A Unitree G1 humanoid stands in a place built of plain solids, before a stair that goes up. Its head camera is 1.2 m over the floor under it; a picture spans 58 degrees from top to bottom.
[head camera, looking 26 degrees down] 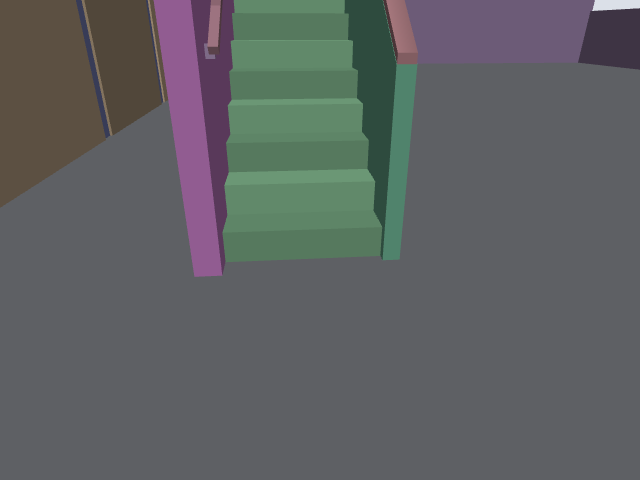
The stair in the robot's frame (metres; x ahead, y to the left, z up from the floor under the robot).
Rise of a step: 0.19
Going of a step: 0.26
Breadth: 0.90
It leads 5 degrees to the left of straight ahead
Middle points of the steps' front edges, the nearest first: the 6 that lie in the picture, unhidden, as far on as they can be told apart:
2.21 0.09 0.19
2.47 0.11 0.37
2.72 0.14 0.56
2.98 0.16 0.75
3.24 0.18 0.94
3.49 0.20 1.12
